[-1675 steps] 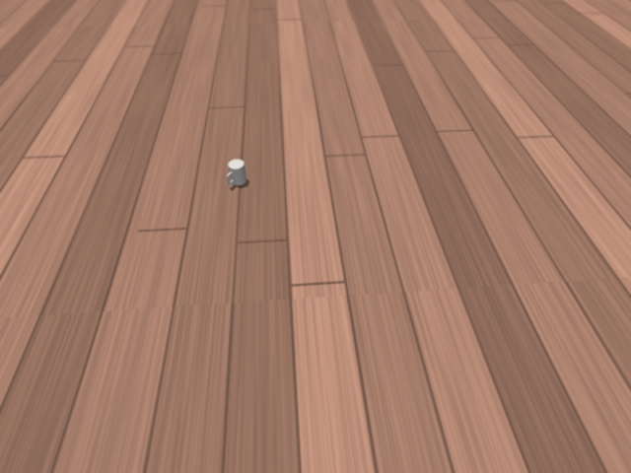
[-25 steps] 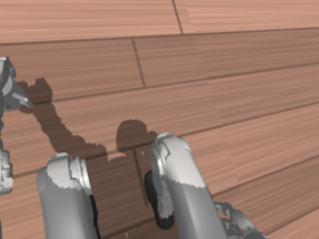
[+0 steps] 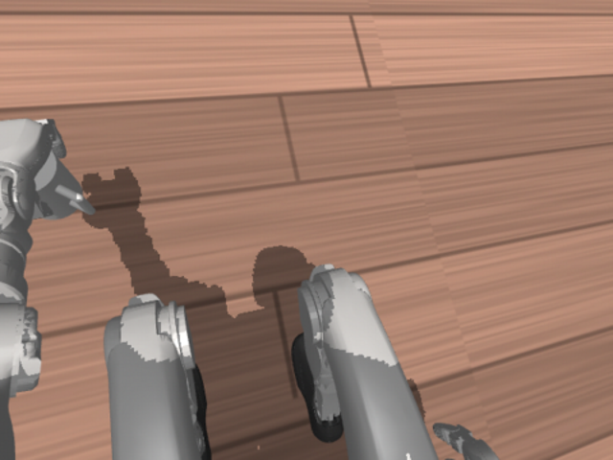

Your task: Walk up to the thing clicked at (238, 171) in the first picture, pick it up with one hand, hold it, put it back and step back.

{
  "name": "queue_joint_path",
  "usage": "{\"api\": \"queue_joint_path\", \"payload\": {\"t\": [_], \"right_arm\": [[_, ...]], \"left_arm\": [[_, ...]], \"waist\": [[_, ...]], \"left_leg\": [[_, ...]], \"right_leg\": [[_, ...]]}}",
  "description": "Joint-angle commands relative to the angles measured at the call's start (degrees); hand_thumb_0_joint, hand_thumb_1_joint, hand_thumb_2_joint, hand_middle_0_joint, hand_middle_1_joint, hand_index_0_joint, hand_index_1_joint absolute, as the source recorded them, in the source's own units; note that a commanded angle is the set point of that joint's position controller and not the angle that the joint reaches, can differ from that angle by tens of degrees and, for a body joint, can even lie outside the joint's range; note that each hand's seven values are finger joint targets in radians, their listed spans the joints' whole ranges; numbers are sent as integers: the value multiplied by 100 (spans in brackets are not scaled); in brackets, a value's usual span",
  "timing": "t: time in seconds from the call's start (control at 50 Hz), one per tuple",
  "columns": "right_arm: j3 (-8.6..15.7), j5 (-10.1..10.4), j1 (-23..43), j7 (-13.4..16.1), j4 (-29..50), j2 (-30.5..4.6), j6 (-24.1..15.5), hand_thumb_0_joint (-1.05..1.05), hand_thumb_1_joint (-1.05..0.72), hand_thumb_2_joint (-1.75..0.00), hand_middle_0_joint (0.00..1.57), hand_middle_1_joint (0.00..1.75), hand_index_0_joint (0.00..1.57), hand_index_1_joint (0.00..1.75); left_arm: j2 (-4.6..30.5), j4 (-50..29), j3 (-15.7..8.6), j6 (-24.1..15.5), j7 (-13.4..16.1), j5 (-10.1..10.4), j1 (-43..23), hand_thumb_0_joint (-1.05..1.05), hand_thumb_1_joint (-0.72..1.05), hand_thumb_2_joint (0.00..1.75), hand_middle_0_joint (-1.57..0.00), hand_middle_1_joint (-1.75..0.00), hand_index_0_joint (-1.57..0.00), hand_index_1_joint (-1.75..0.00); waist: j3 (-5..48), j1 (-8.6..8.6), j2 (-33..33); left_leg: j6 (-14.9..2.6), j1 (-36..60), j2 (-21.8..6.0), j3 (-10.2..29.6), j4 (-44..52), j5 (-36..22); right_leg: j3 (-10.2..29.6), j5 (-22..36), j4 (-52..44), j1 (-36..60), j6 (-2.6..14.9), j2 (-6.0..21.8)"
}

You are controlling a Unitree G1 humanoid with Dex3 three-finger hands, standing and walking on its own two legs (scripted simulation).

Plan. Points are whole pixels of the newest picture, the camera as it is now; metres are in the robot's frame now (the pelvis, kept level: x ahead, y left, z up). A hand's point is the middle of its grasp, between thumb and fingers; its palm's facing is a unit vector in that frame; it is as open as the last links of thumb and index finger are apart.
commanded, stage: lift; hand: left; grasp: from above
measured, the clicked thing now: (51, 188) +0.49 +0.27 -0.17
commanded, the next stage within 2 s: hold in 1.38 s
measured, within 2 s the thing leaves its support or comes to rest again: neither
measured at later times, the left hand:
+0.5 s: hand out of the picture +0.41 +0.29 +0.04, palm faces -0.42 -0.11 -0.90, open 10.1 cm
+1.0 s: hand out of the picture +0.36 +0.27 +0.21, palm faces -0.43 -0.12 -0.89, open 10.1 cm
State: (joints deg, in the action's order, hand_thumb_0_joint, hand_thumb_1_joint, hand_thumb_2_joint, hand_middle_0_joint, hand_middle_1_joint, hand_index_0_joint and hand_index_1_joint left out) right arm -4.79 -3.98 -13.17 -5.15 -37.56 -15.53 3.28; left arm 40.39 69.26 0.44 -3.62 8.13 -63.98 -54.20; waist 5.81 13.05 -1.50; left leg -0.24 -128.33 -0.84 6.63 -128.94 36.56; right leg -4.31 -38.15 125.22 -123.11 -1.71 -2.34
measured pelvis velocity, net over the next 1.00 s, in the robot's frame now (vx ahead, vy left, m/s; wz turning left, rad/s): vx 0.04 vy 0.00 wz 0.10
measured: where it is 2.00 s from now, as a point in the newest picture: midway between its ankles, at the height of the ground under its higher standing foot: (258, 421)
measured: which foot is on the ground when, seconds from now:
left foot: down 0.00-1.00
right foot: down 0.00-1.00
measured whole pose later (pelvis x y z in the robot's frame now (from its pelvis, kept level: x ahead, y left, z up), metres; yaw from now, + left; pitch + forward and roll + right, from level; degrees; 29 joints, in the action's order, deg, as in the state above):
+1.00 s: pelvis +0.04 +0.00 +0.30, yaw +6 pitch +18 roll -2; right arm 0.9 2.1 -13.9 3.4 -41.9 -13.7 0.5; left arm 24.4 51.7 10.3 0.7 8.8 -56.6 -24.0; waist 9.4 4.5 -2.1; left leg -0.2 -60.0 -1.6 1.3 -69.2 27.0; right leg 0.0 -27.5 67.1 -57.4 -1.0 -1.5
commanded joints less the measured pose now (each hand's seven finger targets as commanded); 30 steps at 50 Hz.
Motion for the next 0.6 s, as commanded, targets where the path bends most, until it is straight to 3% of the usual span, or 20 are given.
{"api": "queue_joint_path", "payload": {"t": [0.0,0.02,0.08,0.1,0.24,0.26,0.3,0.42,0.48,0.54,0.58], "right_arm": [[610,127,-1025,144,177,-1330,-3,0,-92,-91,20,30,20,30],[640,136,-1047,164,171,-1346,9,0,-92,-90,20,30,20,30],[695,209,-964,196,237,-1263,4,0,-91,-90,20,30,20,30],[711,230,-950,214,233,-1263,2,0,-91,-90,20,30,20,30],[793,353,-762,310,300,-1181,17,0,-91,-90,20,30,20,30],[805,354,-737,328,334,-1120,24,0,-91,-90,20,30,20,30],[817,380,-690,367,358,-1087,33,0,-91,-90,20,30,20,30],[878,468,-390,513,383,-969,25,0,-91,-90,20,30,20,30],[871,504,-263,584,357,-883,-4,0,-91,-90,20,30,20,30],[846,547,-167,658,312,-824,-32,0,-91,-90,20,30,20,30],[853,571,-125,711,280,-771,-65,0,-91,-90,20,30,20,30]], "left_arm": [[1405,-1480,-204,-1,49,143,-1861,0,47,94,-77,-107,-82,-101],[1329,-1493,-211,0,22,161,-1748,0,46,94,-77,-105,-82,-100],[1173,-1901,-158,-20,-52,284,-1533,0,47,94,-77,-105,-82,-100],[1086,-1935,-116,-21,-68,322,-1486,0,48,96,-77,-106,-82,-101],[901,-2497,-94,66,-183,520,-883,0,50,95,-78,-108,-83,-102],[724,-2507,16,89,-201,552,-821,0,51,95,-78,-110,-84,-104],[815,-2768,-58,117,-196,576,-622,0,50,95,-77,-110,-83,-104],[614,-3174,-27,266,-166,652,-90,0,47,95,-77,-106,-82,-101],[377,-3290,110,337,-137,693,249,0,46,92,-76,-106,-81,-100],[345,-3349,65,396,-82,747,638,0,42,94,-75,-104,-79,-100],[191,-3494,193,422,-52,730,618,0,42,96,-76,-104,-79,-100]], "waist": [[4159,-144,-1493],[4049,-155,-1427],[4369,-294,-1514],[4258,-258,-1476],[4232,-436,-1351],[4199,-408,-1233],[4243,-492,-1091],[4012,-609,-1002],[3806,-601,-829],[3492,-683,-751],[3414,-630,-720]], "left_leg": [[-156,3348,116,-400,1678,-739],[-151,3376,133,-371,1769,-660],[-146,3820,94,-307,2089,-658],[-149,3790,105,-281,2174,-620],[-155,4548,62,-158,2894,-745],[-165,4553,51,-204,2954,-659],[-178,4705,67,-257,3120,-677],[-141,5466,51,-239,3920,-554],[-134,5840,55,-291,4298,-607],[-117,6159,62,-267,4796,-515],[-112,6503,59,-334,5022,-583]], "right_leg": [[-211,971,-1709,2083,465,-123],[-206,886,-1790,2028,477,-102],[-180,950,-1889,2234,444,-94],[-178,933,-1946,2261,437,-75],[-126,1093,-2433,2837,386,-45],[-114,1040,-2578,2975,374,-74],[-64,1037,-2841,3350,368,-72],[30,944,-3564,4043,344,-70],[76,962,-4042,4483,333,-79],[140,881,-4460,4929,321,-64],[192,913,-4823,5218,321,-81]]}}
